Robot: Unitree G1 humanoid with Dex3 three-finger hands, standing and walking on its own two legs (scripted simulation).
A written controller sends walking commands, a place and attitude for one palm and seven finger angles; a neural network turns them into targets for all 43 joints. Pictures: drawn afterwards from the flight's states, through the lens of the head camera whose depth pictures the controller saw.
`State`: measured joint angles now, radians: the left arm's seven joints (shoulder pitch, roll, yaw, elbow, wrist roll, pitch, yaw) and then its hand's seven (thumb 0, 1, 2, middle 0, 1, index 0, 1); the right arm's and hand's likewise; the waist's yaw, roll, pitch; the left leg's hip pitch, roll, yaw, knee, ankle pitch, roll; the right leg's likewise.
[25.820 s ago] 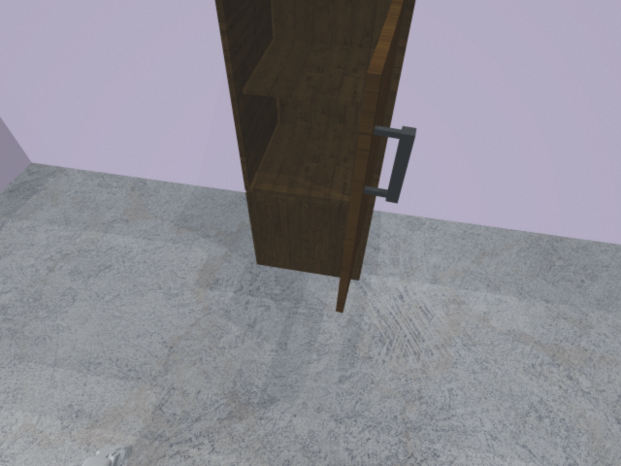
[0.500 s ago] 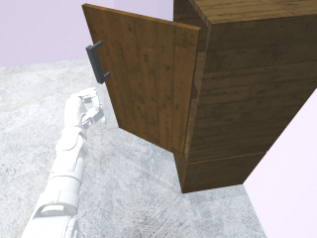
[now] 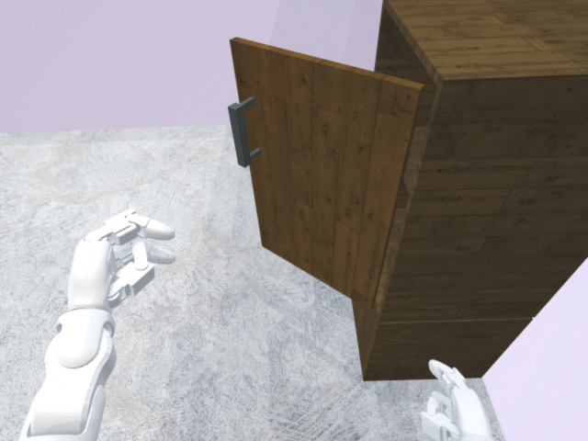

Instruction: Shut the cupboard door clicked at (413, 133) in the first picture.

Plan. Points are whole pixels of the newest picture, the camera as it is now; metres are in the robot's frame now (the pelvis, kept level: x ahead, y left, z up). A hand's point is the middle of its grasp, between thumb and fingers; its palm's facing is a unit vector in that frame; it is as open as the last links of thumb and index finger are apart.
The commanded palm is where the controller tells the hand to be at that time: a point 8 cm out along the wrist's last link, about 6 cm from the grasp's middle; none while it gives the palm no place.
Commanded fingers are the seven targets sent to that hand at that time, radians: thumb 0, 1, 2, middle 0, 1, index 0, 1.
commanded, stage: draw the hand back to the body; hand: left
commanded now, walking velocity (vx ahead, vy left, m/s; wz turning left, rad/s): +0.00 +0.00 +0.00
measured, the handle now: (247, 132) +0.67 +0.18 +0.08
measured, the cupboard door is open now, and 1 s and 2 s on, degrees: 52 52 52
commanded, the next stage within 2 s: step back with the hand held close in 0.70 s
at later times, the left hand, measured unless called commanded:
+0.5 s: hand (69, 311) +0.20 +0.26 +0.15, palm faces +0.48 -0.77 -0.41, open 7.1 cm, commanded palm +0.15 +0.29 +0.17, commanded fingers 0.00 0.90 0.90 -0.20 -0.30 -0.20 -0.30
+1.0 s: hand (88, 296) +0.23 +0.26 +0.14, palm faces +0.38 -0.79 -0.48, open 7.4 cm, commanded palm +0.16 +0.30 +0.17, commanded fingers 0.00 0.90 0.90 -0.20 -0.30 -0.20 -0.30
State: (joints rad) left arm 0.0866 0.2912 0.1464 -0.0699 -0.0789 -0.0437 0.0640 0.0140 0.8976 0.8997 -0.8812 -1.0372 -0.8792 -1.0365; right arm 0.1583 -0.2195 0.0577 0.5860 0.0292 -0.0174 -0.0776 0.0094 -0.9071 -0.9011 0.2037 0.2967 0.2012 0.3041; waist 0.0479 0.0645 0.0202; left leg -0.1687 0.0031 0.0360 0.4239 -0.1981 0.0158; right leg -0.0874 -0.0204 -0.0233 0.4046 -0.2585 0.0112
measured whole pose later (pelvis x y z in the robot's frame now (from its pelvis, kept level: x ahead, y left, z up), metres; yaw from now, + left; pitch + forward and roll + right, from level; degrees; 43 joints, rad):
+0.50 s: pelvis +0.02 -0.01 +0.00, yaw +0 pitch -4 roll +0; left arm 0.45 0.33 0.35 -0.34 -0.07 -0.07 0.10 0.01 0.89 0.90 -0.27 -0.36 -0.26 -0.36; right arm 0.20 -0.26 0.00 0.64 0.02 -0.07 -0.09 0.01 -0.91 -0.90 0.20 0.30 0.20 0.30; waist 0.08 0.09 0.01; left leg -0.13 0.01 0.03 0.42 -0.22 0.01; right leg -0.05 -0.01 -0.03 0.39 -0.28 0.00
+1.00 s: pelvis +0.02 +0.00 +0.00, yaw +0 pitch +1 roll -1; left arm 0.48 0.37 0.36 -0.35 -0.07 -0.11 0.09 0.01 0.89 0.90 -0.21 -0.30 -0.21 -0.30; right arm 0.17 -0.25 0.00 0.61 0.02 0.00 -0.09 0.01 -0.91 -0.90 0.20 0.30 0.20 0.30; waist 0.03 0.09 0.00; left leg -0.25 0.03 0.03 0.48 -0.25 0.01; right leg -0.14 0.00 -0.02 0.40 -0.28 0.01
